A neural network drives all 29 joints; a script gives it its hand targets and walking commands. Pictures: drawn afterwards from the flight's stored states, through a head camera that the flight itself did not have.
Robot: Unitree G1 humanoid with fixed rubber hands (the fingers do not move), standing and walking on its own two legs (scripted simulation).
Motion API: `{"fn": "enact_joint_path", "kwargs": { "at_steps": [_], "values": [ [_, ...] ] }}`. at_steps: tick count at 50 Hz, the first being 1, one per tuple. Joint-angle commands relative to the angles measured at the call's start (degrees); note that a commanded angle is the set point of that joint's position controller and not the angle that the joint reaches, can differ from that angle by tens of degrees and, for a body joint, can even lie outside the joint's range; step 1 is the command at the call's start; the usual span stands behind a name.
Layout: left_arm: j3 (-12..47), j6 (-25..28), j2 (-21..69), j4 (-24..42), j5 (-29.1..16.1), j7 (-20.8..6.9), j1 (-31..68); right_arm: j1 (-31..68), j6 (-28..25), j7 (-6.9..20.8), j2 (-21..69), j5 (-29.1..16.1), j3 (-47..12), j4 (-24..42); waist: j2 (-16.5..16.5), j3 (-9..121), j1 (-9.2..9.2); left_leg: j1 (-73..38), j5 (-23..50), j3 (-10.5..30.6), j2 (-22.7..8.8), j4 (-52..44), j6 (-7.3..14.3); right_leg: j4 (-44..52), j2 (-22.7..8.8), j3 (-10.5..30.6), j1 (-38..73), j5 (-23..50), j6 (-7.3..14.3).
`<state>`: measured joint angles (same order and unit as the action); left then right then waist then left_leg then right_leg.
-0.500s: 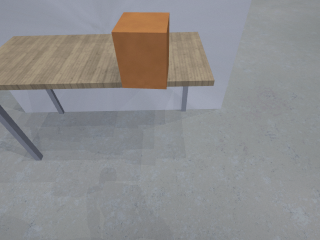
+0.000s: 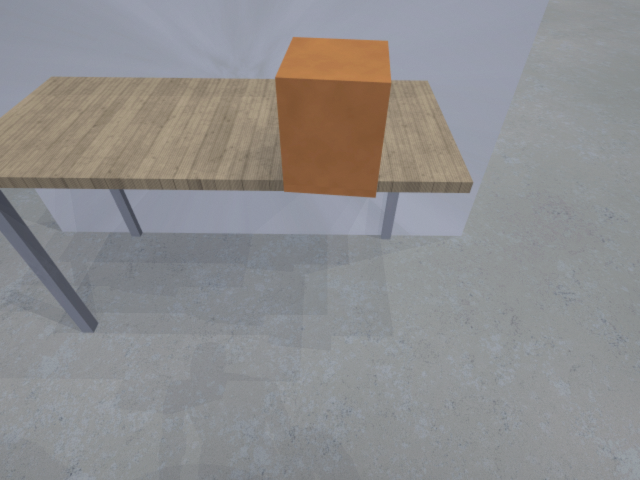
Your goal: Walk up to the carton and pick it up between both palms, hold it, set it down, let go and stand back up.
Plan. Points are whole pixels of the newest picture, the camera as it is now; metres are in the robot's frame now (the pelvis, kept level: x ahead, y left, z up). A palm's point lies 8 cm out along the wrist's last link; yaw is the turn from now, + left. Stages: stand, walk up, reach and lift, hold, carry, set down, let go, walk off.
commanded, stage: walk up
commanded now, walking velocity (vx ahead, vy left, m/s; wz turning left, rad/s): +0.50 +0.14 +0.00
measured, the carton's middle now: (334, 118) +0.81 -0.02 +0.08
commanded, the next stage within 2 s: none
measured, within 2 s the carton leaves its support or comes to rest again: neither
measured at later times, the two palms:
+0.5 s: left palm (226, 353) +0.38 +0.18 -0.13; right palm out of the picture +0.12 -0.23 -0.15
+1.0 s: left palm (177, 388) +0.33 +0.25 -0.15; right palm (410, 285) +0.51 -0.16 -0.12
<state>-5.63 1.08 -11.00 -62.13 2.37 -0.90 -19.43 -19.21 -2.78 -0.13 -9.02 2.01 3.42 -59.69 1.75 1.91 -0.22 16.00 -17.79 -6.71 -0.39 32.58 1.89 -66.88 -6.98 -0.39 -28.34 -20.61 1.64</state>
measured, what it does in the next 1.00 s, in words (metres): walks ahead: right foot, then left foot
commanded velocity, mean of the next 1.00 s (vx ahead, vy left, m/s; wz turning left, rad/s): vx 0.32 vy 0.10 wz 0.00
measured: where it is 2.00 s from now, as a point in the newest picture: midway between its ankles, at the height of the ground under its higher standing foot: outside the picture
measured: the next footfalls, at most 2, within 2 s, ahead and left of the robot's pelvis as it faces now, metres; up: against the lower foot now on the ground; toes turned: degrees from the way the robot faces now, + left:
right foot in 0.42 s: +0.36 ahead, -0.13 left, +0.00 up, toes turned -9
left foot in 0.86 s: +0.48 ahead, +0.14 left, +0.00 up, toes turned +8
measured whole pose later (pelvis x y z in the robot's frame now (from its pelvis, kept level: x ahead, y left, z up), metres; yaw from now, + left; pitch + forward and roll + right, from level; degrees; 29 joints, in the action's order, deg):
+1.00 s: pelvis +0.40 +0.04 +0.00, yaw +0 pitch -1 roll -1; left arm -2.5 -1.0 -9.6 -65.9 0.4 2.1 -19.4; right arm -6.3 -3.2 -1.0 -6.0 0.8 0.0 -56.8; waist 3.2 -5.6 3.8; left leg 16.9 -13.4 -7.9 -2.7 31.9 3.2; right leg -46.4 -3.7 -2.8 -15.5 -31.2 -1.3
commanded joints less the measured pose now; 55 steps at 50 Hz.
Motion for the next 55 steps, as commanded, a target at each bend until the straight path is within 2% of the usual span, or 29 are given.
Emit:
{"fn": "enact_joint_path", "kwargs": {
  "at_steps": [1, 4, 8, 11, 14, 17, 19, 20, 21, 22, 23, 26, 27, 29, 32, 34, 37, 38, 41, 43, 44, 45, 46, 47, 50, 51, 52, 53, 55],
  "values": [
    [0.7, 3.2, -0.8, 5.8, 0.2, -1.9, 4.8, -3.2, -1.5, -0.7, -7.3, -0.2, 0.8, 1.2, -5.7, -7.9, 0.88, -2.4, -13.6, 19.8, -14.4, -26.8, 6.4, -1.1, -3.1, -2.5, -11.1, 7.2, -0.6],
    [0.9, 1.8, -1.2, 6.2, -0.8, -1.3, 7.7, -8.7, -2.3, -0.8, -4.6, 0.1, -0.1, -1.6, -9.8, -9.4, -0.36, -7.0, -3.8, 15.7, -13.3, -26.6, 7.9, 4.4, -2.3, -3.2, -13.6, 8.6, -1.0],
    [0.8, 1.2, -1.6, 8.7, -1.9, -0.4, 15.4, -12.2, -2.4, -1.3, -3.4, 0.2, -0.2, -3.5, -3.0, -8.3, -1.59, -14.9, 5.3, 16.4, -14.7, -26.3, 10.0, 17.4, -0.4, -4.5, -15.1, 9.1, -1.1],
    [0.8, 1.3, -1.5, 9.7, -1.5, -0.5, 18.9, -12.5, -2.8, -1.4, -3.8, 0.1, -0.2, -4.6, -7.5, -11.0, -1.66, -14.3, 6.5, 14.1, -15.9, -27.1, 9.8, 23.3, -1.2, -4.6, -12.6, 9.4, -1.0],
    [1.7, 1.9, 0.0, 10.7, -1.9, -0.9, 24.9, -14.7, -3.5, -1.4, -5.6, 0.4, 0.3, -5.8, -0.9, -12.5, -4.64, -22.1, 19.4, 17.8, -20.6, -25.6, 9.1, 26.7, -0.3, -4.0, -17.9, 10.8, -0.9],
    [2.5, 2.9, 0.6, 11.0, -1.9, -1.0, 26.2, -16.0, -3.7, -1.0, -3.4, -0.2, -0.8, -7.9, -6.2, -12.9, -4.31, -24.3, 39.8, 10.1, -16.4, -19.7, 5.8, 31.9, 3.0, -7.8, -12.1, 10.3, 0.9],
    [1.6, 3.9, -2.0, 8.2, -1.7, -0.9, 16.7, -15.8, -3.5, -0.8, -3.9, -1.3, -0.9, -9.5, -13.9, -5.7, 0.55, -18.0, 53.4, 2.1, -11.6, -8.8, 3.9, 34.5, 7.4, -12.4, 8.7, 11.6, 2.1],
    [0.2, 4.5, -5.0, 5.0, -1.4, -0.3, 5.9, -13.4, -3.3, -0.8, -5.1, -1.8, -0.2, -9.0, -13.6, -0.2, 5.82, -9.4, 49.0, 0.1, -8.8, 3.4, 2.2, 36.5, 6.6, -10.4, 24.9, 18.1, 3.1],
    [-1.4, 4.7, -9.9, 2.2, -0.2, 0.4, -7.3, -14.2, -3.2, -0.6, -4.4, -1.7, -0.3, -8.3, -6.4, 7.4, 10.21, 4.0, 27.8, -0.7, -6.9, 21.7, 0.3, 35.2, -4.9, 2.6, 42.0, 16.7, 5.4],
    [-2.4, 4.4, -15.0, 0.8, 0.1, 0.6, -13.5, -18.1, -2.8, -0.4, -1.6, -2.3, -0.4, -6.5, 6.7, 15.5, 9.68, 16.0, -16.2, 2.7, 1.0, 40.9, -2.0, 45.2, -26.1, 32.9, 49.2, 23.0, 12.2],
    [-3.0, 3.6, -16.3, 0.3, -1.3, 0.9, -9.8, -18.1, -2.3, -0.8, -3.9, -1.7, 0.7, -6.3, 5.5, 17.9, 7.86, 13.0, -13.7, 8.4, 0.1, 47.5, -2.0, 51.0, -25.9, 40.2, 44.3, 26.6, 14.1],
    [0.9, 4.4, -4.3, 1.7, -1.2, 1.5, 4.2, -8.8, -1.3, -1.0, 0.5, -0.4, 0.2, -5.9, 0.3, 0.0, 2.25, 13.8, -0.5, 8.4, -7.3, 44.6, -2.7, 48.8, -16.5, 12.7, 24.6, 41.2, 9.1],
    [1.9, 4.4, -1.6, 1.1, -1.3, 1.6, 4.5, -8.4, -0.5, -0.8, 1.0, 0.1, 0.3, -5.4, 3.3, -0.8, 1.3, 11.2, 0.0, 8.4, -7.8, 41.4, -3.0, 49.4, -14.1, 8.5, 20.8, 43.3, 7.9],
    [1.6, 4.7, -1.5, 0.4, -0.7, 1.7, 1.9, -9.1, 1.1, -0.9, 1.5, 0.2, 0.2, -5.9, 2.4, -0.3, 0.21, 9.7, -0.9, 6.9, -7.0, 37.3, -3.3, 48.0, -12.8, 4.0, 20.6, 48.0, 7.4],
    [1.2, 4.9, -4.8, 0.5, -0.4, 2.2, 0.5, -4.6, 2.3, -0.5, 0.8, -0.3, -0.1, -3.7, 4.9, -1.9, -0.2, 10.7, -0.5, 4.5, -5.9, 25.7, -3.9, 48.1, -11.4, 0.8, 20.3, 48.8, 6.2],
    [1.7, 4.3, -3.4, 0.1, -0.6, 2.2, -1.4, 1.9, 2.7, 0.0, -0.6, -0.4, -0.3, -1.3, 6.0, -2.9, 1.5, 8.4, 1.7, 3.1, -6.1, 17.6, -4.1, 49.1, -10.4, 0.1, 18.7, 44.2, 5.3],
    [0.9, 3.3, -6.0, 0.2, -0.4, 2.1, -0.7, 6.4, 3.3, 1.0, -1.5, -0.4, -0.8, 1.1, 9.2, -3.7, 2.13, 3.0, 5.0, 0.0, -4.8, 9.2, -4.2, 51.1, -10.1, -0.3, 14.6, 26.9, 5.0],
    [0.7, 2.9, -7.1, -0.2, -0.3, 2.1, -1.1, 7.7, 3.4, 1.1, -2.7, -0.3, -0.8, 2.0, 7.2, -4.5, 2.71, 1.6, 5.7, 0.1, -5.0, 8.0, -4.4, 53.3, -11.2, 1.4, 11.3, 16.7, 5.0],
    [0.5, 2.0, -7.6, -0.6, -0.3, 2.2, -2.5, 8.7, 3.0, 1.3, -4.7, -0.4, 0.0, 3.0, 6.8, -6.4, 2.98, -1.5, 3.7, -0.1, -3.5, 2.3, -3.8, 52.8, -11.8, 4.3, 10.6, 4.5, 4.6],
    [1.5, 1.9, -3.5, -1.9, -0.2, 2.2, -4.1, 0.3, 0.8, 0.4, -5.6, -0.5, 0.1, 0.9, 2.0, -5.6, -2.14, -16.0, 7.5, 3.2, -5.2, -7.9, -2.0, 40.3, -5.1, -1.8, 5.4, 2.8, 1.2],
    [2.7, 1.9, 0.4, -1.9, -0.5, 2.3, -5.8, -6.0, -0.6, 0.0, -9.7, -0.3, 1.1, 0.2, -8.5, -1.8, -4.71, -24.2, 13.1, 16.0, -16.0, -11.1, -0.8, 27.2, 0.1, -7.0, -1.4, -7.5, -2.1],
    [3.5, 0.6, 4.0, -1.6, -1.8, 3.1, -8.1, -6.3, -1.0, -0.6, -13.6, -0.2, 1.3, 0.7, -15.4, 3.5, -3.63, -19.5, 30.0, 27.7, -27.9, -14.9, 5.9, 18.4, 3.6, -5.5, 0.4, -15.8, -2.9],
    [2.8, -0.8, 0.4, -2.0, -2.7, 3.7, -7.7, -0.4, -1.0, -1.2, -11.6, -1.3, 0.5, 2.7, -12.3, -2.5, -1.14, -9.7, 62.1, 21.7, -26.0, -10.6, 7.1, 15.8, 2.5, -1.6, 6.0, -16.7, -3.6],
    [3.1, -1.4, 1.0, -2.7, -2.8, 3.4, -8.6, 3.6, -1.4, -1.0, -7.9, -1.6, -0.8, 3.4, -9.2, -1.1, 0.7, -8.7, 68.2, 16.1, -22.8, -9.6, 8.0, 14.7, 2.7, 0.1, 9.0, -14.5, -3.2],
    [3.5, -3.0, 1.6, -4.6, -1.7, 3.1, -10.9, 8.9, -0.6, -1.8, -5.3, -1.5, -2.4, 3.6, -15.9, 2.1, 3.55, -8.4, 55.4, 7.6, -14.9, -10.9, 5.8, 19.7, 3.0, -1.9, 13.5, -9.1, -2.8],
    [2.8, -3.3, -0.8, -4.3, -1.4, 3.1, -9.4, 7.7, -0.4, -1.8, -3.6, -1.2, -2.9, 3.9, -12.6, 1.4, 2.59, -6.6, 54.4, 7.3, -14.3, -11.2, 6.2, 18.9, 3.2, -2.0, 14.4, -8.2, -2.9],
    [2.8, -3.8, -0.6, -4.5, -1.5, 3.3, -8.5, 8.5, 0.0, -1.9, -5.2, -1.1, -2.5, 3.3, -15.2, 2.1, 2.88, -7.5, 49.5, 8.6, -14.5, -11.2, 7.1, 21.5, 3.7, -3.0, 14.4, -8.9, -2.9],
    [2.6, -3.9, -1.5, -4.4, -1.3, 3.4, -6.9, 7.8, 0.2, -2.1, -3.9, -1.1, -2.5, 3.2, -9.4, 1.0, 2.37, -8.5, 47.7, 8.5, -14.7, -11.6, 7.8, 21.1, 3.1, -2.1, 13.2, -8.1, -2.6],
    [3.0, -3.9, 0.4, -3.6, -1.3, 3.9, -4.3, 7.5, 0.8, -2.4, -4.8, -0.7, -2.1, 2.3, -8.3, 1.4, 1.8, -8.2, 40.7, 10.2, -15.3, -12.4, 8.6, 25.5, 3.7, -2.8, 14.0, -7.3, -1.8]
  ]
}}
